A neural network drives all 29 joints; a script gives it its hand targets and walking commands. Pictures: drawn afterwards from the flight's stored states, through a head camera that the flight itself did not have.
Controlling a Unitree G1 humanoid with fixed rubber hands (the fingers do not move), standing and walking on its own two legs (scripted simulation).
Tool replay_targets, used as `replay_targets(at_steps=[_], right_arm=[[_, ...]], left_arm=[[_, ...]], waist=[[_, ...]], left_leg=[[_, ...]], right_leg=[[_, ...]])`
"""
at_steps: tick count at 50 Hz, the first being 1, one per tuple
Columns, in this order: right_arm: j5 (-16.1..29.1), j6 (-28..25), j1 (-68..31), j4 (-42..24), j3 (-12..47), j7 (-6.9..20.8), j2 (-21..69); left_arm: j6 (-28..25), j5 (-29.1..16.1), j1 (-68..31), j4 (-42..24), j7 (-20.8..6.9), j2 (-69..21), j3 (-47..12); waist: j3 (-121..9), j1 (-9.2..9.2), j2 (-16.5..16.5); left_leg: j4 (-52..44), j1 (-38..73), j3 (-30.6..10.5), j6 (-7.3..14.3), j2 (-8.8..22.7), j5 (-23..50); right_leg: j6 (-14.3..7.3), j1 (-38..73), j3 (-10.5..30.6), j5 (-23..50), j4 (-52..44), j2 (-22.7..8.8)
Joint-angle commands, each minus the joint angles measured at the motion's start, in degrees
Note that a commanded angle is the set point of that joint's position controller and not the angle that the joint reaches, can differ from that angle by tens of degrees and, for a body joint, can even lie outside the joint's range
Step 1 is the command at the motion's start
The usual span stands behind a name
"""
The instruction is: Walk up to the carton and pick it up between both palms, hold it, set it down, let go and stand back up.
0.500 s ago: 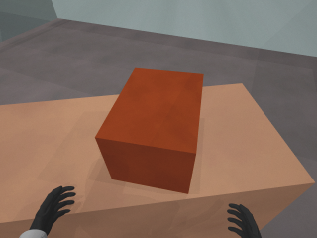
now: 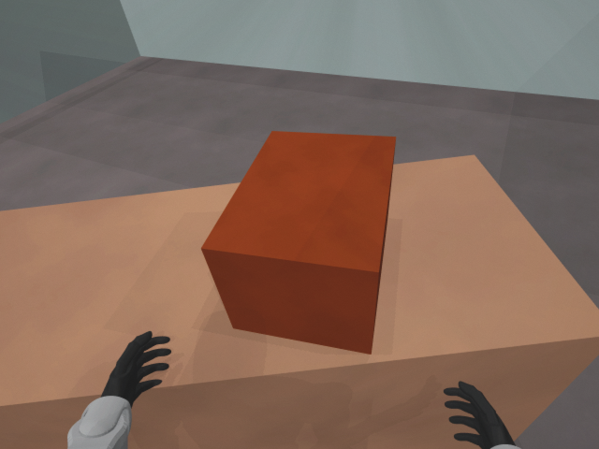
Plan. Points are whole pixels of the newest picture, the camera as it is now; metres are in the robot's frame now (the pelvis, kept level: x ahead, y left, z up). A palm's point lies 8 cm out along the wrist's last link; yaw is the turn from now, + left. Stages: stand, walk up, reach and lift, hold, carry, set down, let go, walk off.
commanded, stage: let go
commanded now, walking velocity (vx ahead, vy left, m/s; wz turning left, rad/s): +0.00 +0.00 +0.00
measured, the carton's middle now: (316, 230) +0.47 +0.00 +0.04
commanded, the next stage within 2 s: stand in 0.36 s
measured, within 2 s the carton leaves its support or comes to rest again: neither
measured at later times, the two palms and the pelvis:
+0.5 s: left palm (122, 398) +0.20 +0.25 +0.01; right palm out of the picture +0.17 -0.24 -0.07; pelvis -0.02 -0.01 +0.00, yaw +1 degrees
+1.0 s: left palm (121, 407) +0.19 +0.26 +0.00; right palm out of the picture +0.13 -0.25 -0.09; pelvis -0.01 -0.01 -0.01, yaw +3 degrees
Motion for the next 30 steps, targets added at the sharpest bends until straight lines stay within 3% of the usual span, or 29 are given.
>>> replay_targets(at_steps=[1,9,14,18,19,20,21,23,28,30], right_arm=[[0.31,-3.6,-4.61,-3.39,-0.82,0.23,-4.49],[0.33,-5.24,-6.0,-0.68,-0.27,0.21,-3.99],[1.24,-0.69,-8.21,-3.08,-0.82,0.75,-5.07],[1.63,2.73,-8.27,-5.47,-1.03,1.44,-5.85],[-1.48,-1.8,-0.74,-1.92,-0.45,1.53,-2.21],[-1.81,-3.4,-0.1,0.78,0.19,1.42,-2.84],[-1.75,-4.38,-0.42,1.41,-0.24,1.36,-3.33],[-1.75,-6.64,0.47,0.53,-1.25,1.5,-6.18],[-1.29,-8.6,-1.66,1.54,-2.11,2.97,-7.01],[-1.06,-8.31,-1.76,2.04,-2.11,3.59,-6.76]], left_arm=[[5.55,0.24,3.41,12.79,-2.52,-3.98,-7.7],[4.18,0.62,2.24,15.03,-2.49,-3.86,-8.23],[9.35,0.74,-0.11,13.63,-2.52,-3.52,-8.14],[12.23,1.27,-0.82,12.49,-2.11,-3.38,-7.62],[0.02,1.56,0.67,0.56,0.99,11.46,-1.5],[-4.12,2.14,1.58,2.39,2.43,13.17,-0.33],[-6.24,2.45,2.06,2.21,3.24,13.13,0.33],[-9.16,3.63,3.13,1.15,3.75,13.12,0.81],[-12.34,4.41,4.91,0.81,2.73,12.13,0.29],[-12.54,4.3,5.87,0.71,2.6,11.89,0.19]], waist=[[5.87,-2.71,-19.1],[7.97,-2.96,-17.14],[10.15,-3.2,-18.04],[9.38,-2.69,-16.87],[8.17,-1.37,-10.75],[9.42,-1.55,-12.84],[11.46,-1.92,-15.41],[3.47,-1.8,-16.66],[-6.21,-2.0,-8.8],[-6.22,-2.14,-8.12]], left_leg=[[-1.48,2.46,2.12,0.4,-1.32,0.15],[-1.68,2.31,1.94,0.44,-1.41,-2.99],[-4.17,1.05,1.37,0.34,-1.3,-7.38],[-4.54,0.29,1.74,-0.21,-1.27,-7.9],[0.54,-11.63,-4.78,-0.77,1.51,-3.82],[-0.11,-13.82,-4.69,0.25,1.88,-8.57],[0.27,-14.03,-4.94,0.96,2.08,-8.56],[1.53,-10.26,-6.61,1.99,3.98,-3.66],[2.9,-12.15,-7.1,2.04,3.94,-4.62],[3.57,-12.37,-7.58,2.37,3.92,-3.88]], right_leg=[[-1.21,-11.49,-0.61,-4.41,-6.1,2.83],[-1.94,-12.84,-0.23,-8.28,-7.04,2.17],[-2.09,-10.41,-0.41,-11.65,-7.09,2.32],[-2.57,-9.68,-0.2,-12.22,-6.64,2.25],[-0.74,-14.24,1.24,-4.95,0.9,-2.2],[-1.07,-17.19,4.05,-11.74,-0.33,-3.03],[-0.99,-19.38,5.53,-13.86,-1.73,-3.58],[-1.11,-15.41,6.67,-8.53,-0.47,-4.67],[-1.99,-8.78,5.9,-4.33,3.88,-4.77],[-1.97,-9.41,5.27,-3.4,4.67,-4.81]])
